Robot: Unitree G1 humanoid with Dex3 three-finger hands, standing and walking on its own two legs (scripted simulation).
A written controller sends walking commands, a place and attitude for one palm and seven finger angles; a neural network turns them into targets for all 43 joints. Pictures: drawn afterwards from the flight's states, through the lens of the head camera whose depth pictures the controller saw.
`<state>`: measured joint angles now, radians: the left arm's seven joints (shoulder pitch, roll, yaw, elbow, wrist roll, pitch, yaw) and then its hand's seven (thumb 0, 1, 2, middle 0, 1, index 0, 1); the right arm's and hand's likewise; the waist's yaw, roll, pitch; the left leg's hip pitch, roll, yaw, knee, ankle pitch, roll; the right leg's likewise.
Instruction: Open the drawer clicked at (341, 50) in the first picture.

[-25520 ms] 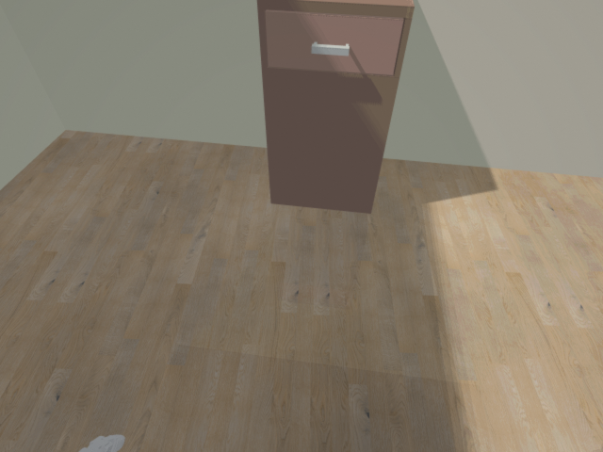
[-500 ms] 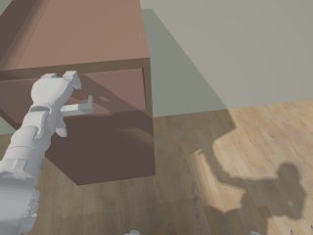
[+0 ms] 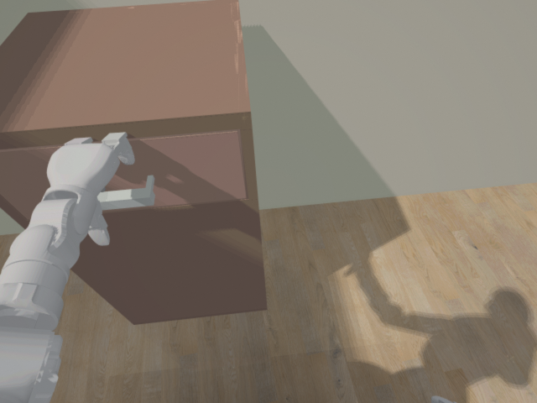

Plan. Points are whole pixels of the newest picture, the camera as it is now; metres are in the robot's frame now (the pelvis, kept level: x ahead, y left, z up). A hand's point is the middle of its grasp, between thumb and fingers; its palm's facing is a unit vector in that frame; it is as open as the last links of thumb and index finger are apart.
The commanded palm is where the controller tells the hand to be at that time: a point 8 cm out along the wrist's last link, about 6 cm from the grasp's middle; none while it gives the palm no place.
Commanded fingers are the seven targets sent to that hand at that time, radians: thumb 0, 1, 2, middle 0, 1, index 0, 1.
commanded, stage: re-aim the fingers above the handle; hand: left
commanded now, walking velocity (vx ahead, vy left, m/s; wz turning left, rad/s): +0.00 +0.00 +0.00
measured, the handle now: (119, 191) +0.46 +0.29 +0.03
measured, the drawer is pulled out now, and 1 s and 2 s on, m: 0.00 0.00 0.00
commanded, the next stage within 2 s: lower the fingers behind the handle in 1.56 s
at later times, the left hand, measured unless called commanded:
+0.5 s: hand (101, 189) +0.42 +0.28 +0.08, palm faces -0.01 +0.00 -1.00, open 13.6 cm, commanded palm +0.42 +0.34 +0.13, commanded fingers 0.00 -0.50 0.30 -0.30 -1.20 -0.30 -1.20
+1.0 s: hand (100, 190) +0.42 +0.28 +0.08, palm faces +0.00 +0.01 -1.00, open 13.7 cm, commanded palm +0.42 +0.34 +0.13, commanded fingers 0.00 -0.50 0.30 -0.30 -1.20 -0.30 -1.20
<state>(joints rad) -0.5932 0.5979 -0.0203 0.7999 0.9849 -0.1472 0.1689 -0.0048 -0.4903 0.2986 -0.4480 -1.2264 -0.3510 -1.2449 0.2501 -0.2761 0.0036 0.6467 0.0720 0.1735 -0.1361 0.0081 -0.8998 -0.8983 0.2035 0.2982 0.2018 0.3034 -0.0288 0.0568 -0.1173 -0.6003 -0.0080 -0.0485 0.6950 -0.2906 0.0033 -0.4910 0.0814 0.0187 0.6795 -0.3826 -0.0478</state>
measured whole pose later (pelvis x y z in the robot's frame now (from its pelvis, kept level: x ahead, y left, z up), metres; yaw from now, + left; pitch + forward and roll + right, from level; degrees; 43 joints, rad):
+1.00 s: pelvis -0.02 +0.02 +0.00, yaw -1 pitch +11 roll -1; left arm -0.64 0.60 -0.05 0.84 0.99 -0.15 0.19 0.00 -0.49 0.30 -0.45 -1.22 -0.35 -1.22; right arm 0.28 -0.27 0.02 0.64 0.08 0.16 -0.15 0.01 -0.90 -0.90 0.20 0.30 0.20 0.30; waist -0.05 0.06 -0.11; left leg -0.64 -0.01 -0.03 0.72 -0.28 0.02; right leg -0.53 0.08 0.03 0.70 -0.37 -0.03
